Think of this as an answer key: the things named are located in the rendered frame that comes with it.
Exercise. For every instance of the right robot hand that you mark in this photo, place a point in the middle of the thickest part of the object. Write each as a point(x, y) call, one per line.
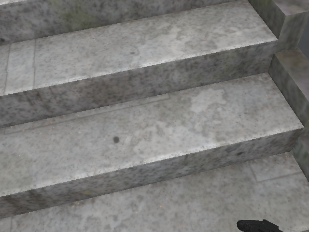
point(252, 225)

